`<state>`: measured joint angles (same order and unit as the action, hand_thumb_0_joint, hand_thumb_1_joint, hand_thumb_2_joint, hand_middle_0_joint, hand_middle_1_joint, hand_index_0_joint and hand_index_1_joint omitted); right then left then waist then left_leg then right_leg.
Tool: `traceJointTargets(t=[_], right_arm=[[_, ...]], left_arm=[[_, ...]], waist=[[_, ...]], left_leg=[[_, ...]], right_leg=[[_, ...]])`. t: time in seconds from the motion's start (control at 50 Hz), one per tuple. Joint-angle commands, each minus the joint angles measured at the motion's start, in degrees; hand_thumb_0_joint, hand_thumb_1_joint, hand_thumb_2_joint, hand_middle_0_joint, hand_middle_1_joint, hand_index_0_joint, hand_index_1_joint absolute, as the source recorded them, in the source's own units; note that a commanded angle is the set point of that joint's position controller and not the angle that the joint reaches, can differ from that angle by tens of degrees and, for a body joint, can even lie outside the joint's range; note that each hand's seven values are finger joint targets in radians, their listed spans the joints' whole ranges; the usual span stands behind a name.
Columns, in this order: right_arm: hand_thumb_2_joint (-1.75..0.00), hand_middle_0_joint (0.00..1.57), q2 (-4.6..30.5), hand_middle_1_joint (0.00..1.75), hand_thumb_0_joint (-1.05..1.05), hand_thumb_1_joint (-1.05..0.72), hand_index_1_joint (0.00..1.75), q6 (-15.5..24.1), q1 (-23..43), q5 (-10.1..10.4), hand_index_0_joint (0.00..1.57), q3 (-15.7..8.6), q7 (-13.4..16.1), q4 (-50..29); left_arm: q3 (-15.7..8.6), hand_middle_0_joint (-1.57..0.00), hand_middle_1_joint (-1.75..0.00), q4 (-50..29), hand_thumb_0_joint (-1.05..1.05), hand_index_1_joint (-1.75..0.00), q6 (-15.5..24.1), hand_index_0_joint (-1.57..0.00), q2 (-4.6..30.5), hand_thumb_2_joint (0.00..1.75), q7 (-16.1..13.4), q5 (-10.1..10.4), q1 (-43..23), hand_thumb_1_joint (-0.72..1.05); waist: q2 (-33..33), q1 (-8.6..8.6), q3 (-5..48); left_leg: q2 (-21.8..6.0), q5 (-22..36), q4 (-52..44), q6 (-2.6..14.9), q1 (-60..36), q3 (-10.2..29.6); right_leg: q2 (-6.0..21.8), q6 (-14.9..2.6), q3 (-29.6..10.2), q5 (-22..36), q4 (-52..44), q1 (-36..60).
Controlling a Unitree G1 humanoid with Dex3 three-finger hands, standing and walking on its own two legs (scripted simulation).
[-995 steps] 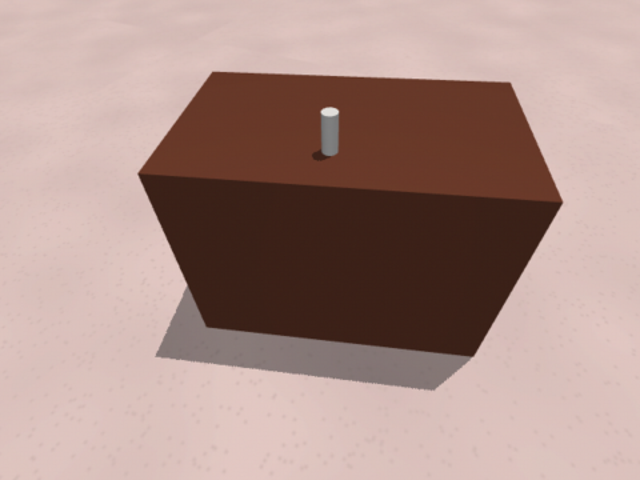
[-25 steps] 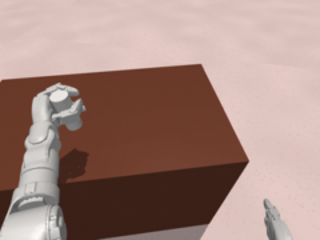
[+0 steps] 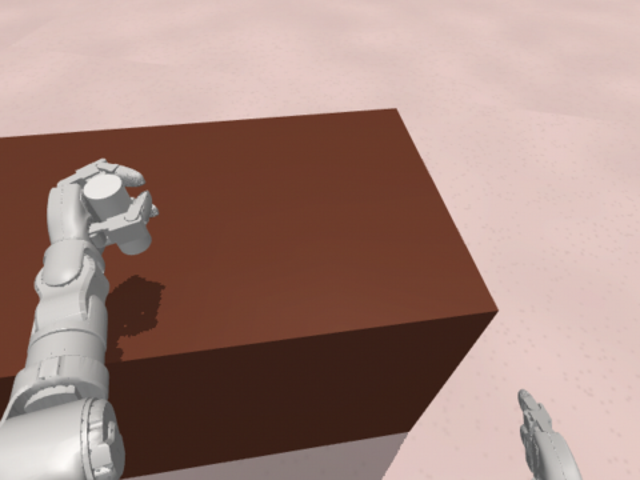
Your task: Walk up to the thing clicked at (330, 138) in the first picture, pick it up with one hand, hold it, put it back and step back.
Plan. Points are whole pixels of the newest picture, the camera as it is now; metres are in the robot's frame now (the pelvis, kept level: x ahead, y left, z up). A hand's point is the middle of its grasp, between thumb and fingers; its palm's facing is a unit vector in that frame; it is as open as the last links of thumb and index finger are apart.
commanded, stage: lower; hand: left
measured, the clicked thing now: (120, 217) +0.45 +0.24 +0.11
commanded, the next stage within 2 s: loosen in 1.20 s
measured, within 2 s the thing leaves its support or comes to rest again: rests again in 1.02 s
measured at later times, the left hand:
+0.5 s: hand (144, 232) +0.46 +0.23 +0.06, palm faces +0.20 -0.98 +0.02, open 5.1 cm
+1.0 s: hand (152, 247) +0.46 +0.23 +0.03, palm faces +0.18 -0.98 +0.01, open 5.1 cm
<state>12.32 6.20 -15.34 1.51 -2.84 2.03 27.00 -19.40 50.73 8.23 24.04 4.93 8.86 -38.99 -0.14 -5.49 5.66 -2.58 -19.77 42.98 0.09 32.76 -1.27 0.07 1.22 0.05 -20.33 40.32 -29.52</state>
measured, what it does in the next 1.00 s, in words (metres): stands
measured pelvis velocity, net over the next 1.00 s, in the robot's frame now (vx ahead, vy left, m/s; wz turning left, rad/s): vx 0.00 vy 0.00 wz -0.01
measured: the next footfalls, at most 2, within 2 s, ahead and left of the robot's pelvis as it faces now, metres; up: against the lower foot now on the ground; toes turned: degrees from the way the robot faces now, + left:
none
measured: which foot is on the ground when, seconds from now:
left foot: down 0.00-1.00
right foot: down 0.00-1.00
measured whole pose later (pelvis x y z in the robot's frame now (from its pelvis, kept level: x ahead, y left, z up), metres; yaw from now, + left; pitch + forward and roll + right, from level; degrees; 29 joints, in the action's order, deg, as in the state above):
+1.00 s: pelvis +0.00 +0.00 -0.03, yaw +0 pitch +17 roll -3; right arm 12.9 2.2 -20.8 -1.0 -1.5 -0.7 9.4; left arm -22.4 56.7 18.5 25.6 5.6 6.7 -39.3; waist 0.8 -8.8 6.9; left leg -3.3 -25.3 57.0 0.4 48.8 -0.2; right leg -0.5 1.5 0.6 -25.5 53.4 -44.9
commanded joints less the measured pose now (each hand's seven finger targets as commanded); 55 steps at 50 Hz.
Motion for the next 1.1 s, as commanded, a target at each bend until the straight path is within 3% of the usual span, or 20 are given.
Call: traceJointTargets(t=[0.0, 0.08, 0.1, 0.14, 0.18, 0.2, 0.26, 0.3, 0.34, 0.36, 0.44, 0.54, 0.74, 0.76, 0.78, 0.82, 0.84, 1.02, 1.06, 1.08], right_arm=[[-0.05, 0.05, 8.5, 0.05, 0.00, 0.53, 0.05, 2.4, 2.3, -0.1, 0.05, -3.7, 0.4, -8.9], [-0.05, 0.05, 8.5, 0.05, 0.00, 0.54, 0.05, 2.0, 1.9, -0.5, 0.05, -3.6, -0.2, -10.7], [-0.05, 0.05, 8.4, 0.05, 0.00, 0.54, 0.05, 2.0, 2.7, -0.5, 0.05, -3.8, -0.1, -12.8], [-0.05, 0.05, 9.4, 0.05, 0.00, 0.54, 0.05, 1.9, 1.1, -0.8, 0.05, -4.0, -0.1, -13.4], [-0.05, 0.05, 6.8, 0.05, 0.00, 0.53, 0.05, 2.1, 2.6, -0.7, 0.05, -1.6, -0.4, -15.8], [-0.05, 0.05, 9.8, 0.05, 0.00, 0.53, 0.05, 1.8, 1.1, -0.8, 0.05, -4.2, 0.2, -15.0], [-0.06, 0.05, 7.2, 0.05, 0.00, 0.53, 0.05, 1.9, 0.2, -0.8, 0.05, -2.1, -0.1, -14.8], [-0.05, 0.05, 9.5, 0.05, 0.00, 0.53, 0.05, 1.6, -0.7, -0.9, 0.05, -3.9, 0.3, -15.9], [-0.05, 0.05, 8.5, 0.05, 0.00, 0.53, 0.05, 1.6, -0.2, -1.2, 0.05, -2.4, -0.2, -18.2], [-0.05, 0.05, 9.0, 0.05, 0.00, 0.53, 0.05, 1.2, -2.2, -1.3, 0.05, -3.5, -0.2, -16.6], [-0.05, 0.05, 9.0, 0.05, 0.00, 0.53, 0.05, 0.9, -2.8, -1.6, 0.05, -3.1, -0.7, -18.7], [-0.06, 0.05, 8.3, 0.05, 0.00, 0.53, 0.05, 0.5, -1.1, -1.6, 0.05, -2.5, -1.1, -22.1], [-0.06, 0.05, 10.0, 0.05, 0.00, 0.53, 0.05, -0.2, -4.7, -1.9, 0.05, -4.4, -1.4, -24.9], [-0.06, 0.05, 8.3, 0.05, 0.00, 0.53, 0.05, -0.2, -4.4, -1.9, 0.05, -2.8, -1.8, -25.7], [-0.06, 0.05, 7.9, 0.05, 0.00, 0.53, 0.05, -0.5, -5.4, -2.0, 0.05, -2.1, -1.7, -24.4], [-0.06, 0.05, 9.5, 0.05, 0.00, 0.53, 0.05, -0.5, -5.6, -2.1, 0.05, -3.9, -1.7, -25.9], [-0.06, 0.05, 8.6, 0.05, 0.00, 0.53, 0.05, -0.8, -5.0, -2.2, 0.05, -3.0, -1.9, -26.7], [-0.06, 0.05, 9.5, 0.05, 0.00, 0.53, 0.05, -1.3, -5.8, -2.4, 0.05, -3.8, -2.2, -28.9], [-0.06, 0.05, 8.8, 0.05, 0.00, 0.52, 0.05, -2.0, -6.1, -2.3, 0.05, -3.3, -2.3, -28.5], [-0.06, 0.05, 9.7, 0.05, 0.00, 0.52, 0.05, -2.2, -6.2, -2.4, 0.05, -3.6, -2.2, -28.9]], left_arm=[[-1.9, -1.41, -1.44, -9.9, 0.00, -1.44, 5.1, -1.42, 12.6, 1.30, 0.2, 0.7, -26.1, 0.63], [-3.5, -1.38, -1.41, -7.4, 0.00, -1.41, 6.3, -1.39, 14.0, 1.28, -0.4, 0.3, -25.6, 0.63], [-2.5, -1.37, -1.41, -15.2, 0.00, -1.40, 7.5, -1.38, 14.8, 1.27, -0.5, 0.2, -31.9, 0.63], [-4.5, -1.37, -1.41, -6.3, 0.00, -1.40, 7.2, -1.38, 15.6, 1.27, -1.0, -0.4, -25.1, 0.66], [-1.9, -1.36, -1.39, -16.8, 0.00, -1.39, 9.4, -1.37, 14.4, 1.27, -0.4, -0.4, -34.9, 0.64], [-4.1, -1.37, -1.40, -10.2, 0.00, -1.40, 9.2, -1.37, 16.7, 1.27, -0.4, -0.2, -30.0, 0.66], [-1.0, -1.38, -1.41, -14.8, 0.00, -1.41, 10.3, -1.39, 14.0, 1.30, 0.7, -0.1, -33.4, 0.70], [-4.4, -1.38, -1.41, -8.9, 0.00, -1.41, 10.0, -1.39, 17.3, 1.29, 0.1, -0.2, -27.7, 0.67], [-4.1, -1.36, -1.39, -8.9, 0.00, -1.39, 10.4, -1.37, 16.3, 1.28, 0.0, -0.3, -27.8, 0.66], [-3.0, -1.35, -1.38, -8.5, 0.00, -1.38, 10.6, -1.36, 14.9, 1.27, 0.1, -0.4, -27.9, 0.66], [-4.9, -1.38, -1.40, -8.2, 0.00, -1.40, 11.2, -1.38, 16.5, 1.29, 0.1, -0.9, -26.0, 0.68], [-3.1, -1.36, -1.38, -11.2, 0.00, -1.38, 12.3, -1.36, 14.9, 1.27, 1.2, -0.8, -28.0, 0.64], [-4.5, -1.34, -1.38, -8.5, 0.00, -1.38, 13.2, -1.35, 15.7, 1.27, 0.7, -1.4, -25.3, 0.59], [-2.0, -1.33, -1.36, -9.9, 0.00, -1.37, 13.6, -1.33, 12.6, 1.26, 0.9, -1.2, -27.5, 0.61], [-4.6, -1.32, -1.36, -6.9, 0.00, -1.36, 13.6, -1.33, 15.5, 1.26, 0.6, -1.2, -25.7, 0.62], [-5.5, -1.32, -1.36, -7.6, 0.00, -1.36, 14.0, -1.33, 16.6, 1.27, 0.4, -1.4, -25.7, 0.62], [-3.1, -1.32, -1.35, -8.9, 0.00, -1.36, 14.4, -1.32, 13.8, 1.26, 0.4, -1.5, -26.6, 0.62], [-5.0, -1.32, -1.36, -7.1, 0.00, -1.36, 15.5, -1.32, 15.4, 1.26, 0.3, -1.7, -24.4, 0.61], [-2.3, -1.33, -1.36, -9.8, 0.00, -1.36, 16.1, -1.33, 13.0, 1.27, 0.7, -1.7, -27.0, 0.62], [-5.5, -1.33, -1.36, -5.8, 0.00, -1.36, 15.8, -1.33, 16.1, 1.27, 0.4, -1.8, -23.0, 0.62]], waist=[[-3.1, -0.77, 19.2], [-3.6, -0.20, 18.3], [-5.8, -0.26, 23.8], [-1.8, -0.84, 20.0], [-8.7, -0.26, 26.5], [-6.9, -1.38, 24.9], [-8.3, -1.14, 26.4], [-6.1, -1.46, 25.7], [-6.5, -1.16, 25.2], [-6.4, -2.11, 25.3], [-8.0, -1.54, 26.1], [-7.4, -2.00, 27.8], [-6.9, -2.94, 26.3], [-8.4, -3.10, 26.0], [-7.1, -2.35, 24.3], [-7.0, -2.86, 25.5], [-8.0, -2.83, 26.4], [-7.8, -2.92, 27.7], [-9.6, -2.97, 28.4], [-7.4, -2.64, 27.2]], left_leg=[[0.5, 17.6, -2.3, 1.30, -13.2, 1.0], [0.3, 14.2, -1.3, 0.99, -10.5, 1.3], [0.5, 14.0, -0.9, 0.92, -12.6, 1.2], [0.4, 12.4, -0.2, 1.23, -9.0, 1.3], [0.3, 13.4, 0.2, 0.53, -12.8, 1.6], [0.1, 14.0, 0.8, 0.65, -13.0, 1.6], [0.2, 13.2, 1.5, 0.64, -11.8, 1.8], [0.3, 14.7, 3.0, 1.09, -9.9, 1.6], [0.2, 15.8, 3.4, 0.90, -9.5, 1.7], [0.3, 15.9, 3.9, 1.16, -9.6, 1.6], [-0.2, 18.7, 4.7, 0.58, -9.7, 2.0], [0.1, 19.5, 6.3, 1.24, -8.6, 1.7], [-0.4, 17.8, 6.7, 0.66, -7.7, 2.5], [-0.1, 16.5, 6.7, 0.60, -7.3, 2.3], [0.2, 15.0, 7.2, 0.97, -5.2, 1.9], [0.1, 14.9, 7.1, 0.84, -4.7, 2.1], [0.2, 14.6, 7.3, 0.89, -5.6, 1.9], [-0.3, 17.4, 8.4, 0.37, -5.8, 2.9], [-0.3, 18.9, 8.9, 0.39, -6.4, 2.9], [-0.2, 18.8, 9.3, 0.61, -4.6, 2.8]], right_leg=[[-1.1, -1.54, 1.5, 16.6, -2.7, 0.2], [-1.3, -1.83, 1.8, 13.0, -1.2, -2.7], [-1.1, -1.80, 1.5, 13.4, -0.9, -1.7], [-1.2, -1.59, 1.6, 12.3, -0.4, -2.1], [-1.2, -2.12, 1.4, 12.2, 0.8, -2.9], [-1.3, -1.99, 1.6, 12.1, 1.0, -4.0], [-1.4, -2.07, 1.4, 12.3, 1.8, -4.2], [-1.2, -1.80, 1.2, 13.5, 2.2, -4.2], [-1.4, -1.88, 1.4, 13.9, 2.7, -4.7], [-1.4, -1.81, 1.3, 14.1, 2.7, -5.8], [-1.6, -2.22, 1.8, 14.6, 4.3, -6.7], [-1.3, -1.71, 1.3, 17.1, 5.0, -5.4], [-1.8, -2.02, 1.9, 14.4, 6.4, -8.6], [-1.6, -2.14, 1.8, 13.6, 6.6, -8.7], [-1.5, -1.84, 1.5, 13.1, 6.3, -8.6], [-1.5, -2.02, 1.5, 13.2, 6.8, -8.4], [-1.4, -1.99, 1.3, 13.0, 6.9, -8.6], [-1.8, -2.20, 2.1, 13.6, 8.5, -9.8], [-1.7, -2.22, 1.9, 14.4, 8.9, -10.2], [-1.6, -2.05, 1.8, 14.6, 9.0, -9.8]])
